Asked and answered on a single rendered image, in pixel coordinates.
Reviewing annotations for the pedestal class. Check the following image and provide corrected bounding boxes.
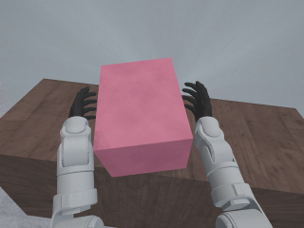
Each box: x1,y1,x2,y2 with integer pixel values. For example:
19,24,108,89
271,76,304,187
0,78,304,228

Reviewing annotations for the robot left forearm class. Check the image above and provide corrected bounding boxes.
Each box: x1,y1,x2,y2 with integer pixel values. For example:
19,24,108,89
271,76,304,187
49,116,98,228

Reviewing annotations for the carton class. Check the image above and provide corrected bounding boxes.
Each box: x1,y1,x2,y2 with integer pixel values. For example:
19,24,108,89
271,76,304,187
93,57,194,178

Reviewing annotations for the robot left upper arm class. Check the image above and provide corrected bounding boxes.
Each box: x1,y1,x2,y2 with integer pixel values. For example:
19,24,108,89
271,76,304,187
53,215,105,228

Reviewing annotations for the robot left hand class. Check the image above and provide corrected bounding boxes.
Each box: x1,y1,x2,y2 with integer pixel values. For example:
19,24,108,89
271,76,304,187
68,86,97,120

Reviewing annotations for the robot right upper arm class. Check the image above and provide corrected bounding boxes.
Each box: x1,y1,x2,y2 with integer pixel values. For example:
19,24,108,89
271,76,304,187
216,208,272,228

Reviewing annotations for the robot right hand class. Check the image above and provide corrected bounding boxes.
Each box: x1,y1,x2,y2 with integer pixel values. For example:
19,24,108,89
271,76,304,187
181,81,213,122

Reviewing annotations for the robot right forearm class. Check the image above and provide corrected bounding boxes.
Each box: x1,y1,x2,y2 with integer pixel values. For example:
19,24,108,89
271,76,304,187
193,116,273,228

